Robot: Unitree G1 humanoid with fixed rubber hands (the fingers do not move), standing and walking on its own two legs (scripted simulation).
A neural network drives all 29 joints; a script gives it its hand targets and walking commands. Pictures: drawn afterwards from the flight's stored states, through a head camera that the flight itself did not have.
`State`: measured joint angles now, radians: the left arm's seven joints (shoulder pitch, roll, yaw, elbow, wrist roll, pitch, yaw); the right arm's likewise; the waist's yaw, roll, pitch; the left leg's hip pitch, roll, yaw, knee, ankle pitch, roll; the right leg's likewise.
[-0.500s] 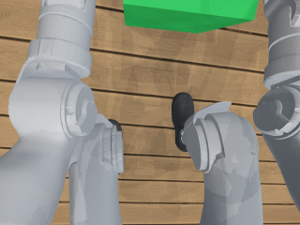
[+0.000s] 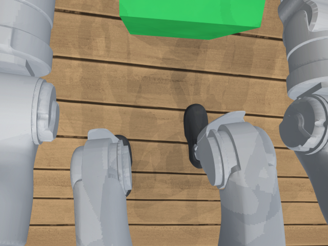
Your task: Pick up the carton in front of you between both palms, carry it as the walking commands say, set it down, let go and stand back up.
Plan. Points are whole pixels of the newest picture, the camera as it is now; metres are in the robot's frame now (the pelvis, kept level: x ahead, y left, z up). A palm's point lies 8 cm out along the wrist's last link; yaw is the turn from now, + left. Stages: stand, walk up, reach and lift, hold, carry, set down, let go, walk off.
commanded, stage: set down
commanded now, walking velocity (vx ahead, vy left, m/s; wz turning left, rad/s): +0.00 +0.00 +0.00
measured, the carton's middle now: out of the picture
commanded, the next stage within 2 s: let go in 0.92 s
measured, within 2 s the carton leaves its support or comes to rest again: neither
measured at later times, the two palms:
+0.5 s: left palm out of the picture +0.62 +0.10 +0.01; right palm out of the picture +0.53 -0.27 +0.01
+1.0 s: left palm out of the picture +0.62 +0.11 +0.15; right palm out of the picture +0.52 -0.27 +0.15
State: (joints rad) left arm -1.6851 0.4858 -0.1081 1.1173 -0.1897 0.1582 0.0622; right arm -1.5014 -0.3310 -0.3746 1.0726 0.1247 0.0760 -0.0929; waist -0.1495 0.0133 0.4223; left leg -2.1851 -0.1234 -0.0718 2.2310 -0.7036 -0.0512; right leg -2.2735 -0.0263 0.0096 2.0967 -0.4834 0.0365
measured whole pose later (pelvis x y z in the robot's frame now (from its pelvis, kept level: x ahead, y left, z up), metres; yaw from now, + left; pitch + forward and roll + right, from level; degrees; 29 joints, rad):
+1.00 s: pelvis +0.03 +0.00 +0.24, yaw +0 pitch +48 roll +1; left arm -1.38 0.37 0.22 1.01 0.07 0.25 -0.02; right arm -1.16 -0.19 -0.45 0.75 -0.03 0.24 -0.04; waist -0.15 0.05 -0.03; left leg -1.65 -0.06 -0.06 1.23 -0.42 -0.03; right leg -1.72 -0.01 0.03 1.14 -0.26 0.02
